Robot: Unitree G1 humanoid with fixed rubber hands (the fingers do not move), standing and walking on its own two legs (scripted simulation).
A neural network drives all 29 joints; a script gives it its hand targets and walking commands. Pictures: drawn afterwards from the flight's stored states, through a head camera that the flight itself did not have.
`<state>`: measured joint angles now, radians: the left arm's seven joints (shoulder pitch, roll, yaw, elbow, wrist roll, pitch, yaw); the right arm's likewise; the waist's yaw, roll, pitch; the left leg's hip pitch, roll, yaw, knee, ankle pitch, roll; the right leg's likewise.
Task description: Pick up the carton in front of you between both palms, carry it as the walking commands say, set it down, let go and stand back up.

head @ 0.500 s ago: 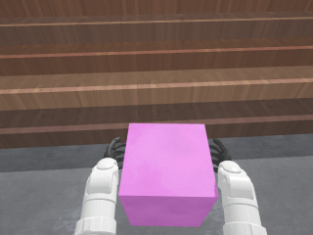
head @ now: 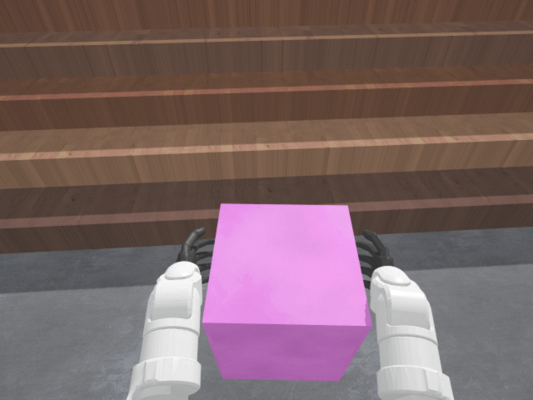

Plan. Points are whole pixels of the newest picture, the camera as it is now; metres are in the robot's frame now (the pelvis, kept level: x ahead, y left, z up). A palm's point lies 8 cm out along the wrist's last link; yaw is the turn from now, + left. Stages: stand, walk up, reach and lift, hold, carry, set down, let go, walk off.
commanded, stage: hold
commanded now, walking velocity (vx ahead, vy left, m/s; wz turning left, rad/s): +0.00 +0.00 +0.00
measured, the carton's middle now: (282, 296) +0.30 +0.00 -0.02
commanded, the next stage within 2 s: carry in 0.62 s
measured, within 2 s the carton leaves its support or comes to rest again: neither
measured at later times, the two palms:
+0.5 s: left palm (189, 271) +0.30 +0.15 +0.06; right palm (381, 275) +0.29 -0.15 +0.06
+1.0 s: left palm (186, 223) +0.37 +0.16 +0.09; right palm (367, 229) +0.36 -0.14 +0.09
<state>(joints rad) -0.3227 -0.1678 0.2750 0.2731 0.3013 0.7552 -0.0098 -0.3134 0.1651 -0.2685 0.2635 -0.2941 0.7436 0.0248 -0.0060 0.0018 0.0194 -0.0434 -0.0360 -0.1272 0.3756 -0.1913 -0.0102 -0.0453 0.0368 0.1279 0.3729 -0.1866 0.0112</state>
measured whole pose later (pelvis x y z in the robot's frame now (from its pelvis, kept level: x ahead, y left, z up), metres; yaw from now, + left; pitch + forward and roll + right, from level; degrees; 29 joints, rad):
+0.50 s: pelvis +0.01 +0.00 +0.00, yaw +0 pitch -7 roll +0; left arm -0.28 -0.16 0.23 0.24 0.29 0.77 0.00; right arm -0.27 0.15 -0.23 0.23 -0.28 0.76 0.02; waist 0.00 0.00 0.01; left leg -0.03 -0.03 -0.12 0.34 -0.19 -0.01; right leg -0.03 0.03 0.13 0.34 -0.18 0.01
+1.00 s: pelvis +0.10 +0.02 -0.01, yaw -2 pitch +5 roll +0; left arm -0.11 -0.13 0.12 -0.29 0.11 1.01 0.08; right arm -0.12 0.13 -0.07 -0.26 -0.13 0.99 -0.07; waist 0.01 0.01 -0.18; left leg -0.20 0.05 0.08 0.51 -0.39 -0.01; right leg -0.35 -0.05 -0.09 0.70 -0.48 0.00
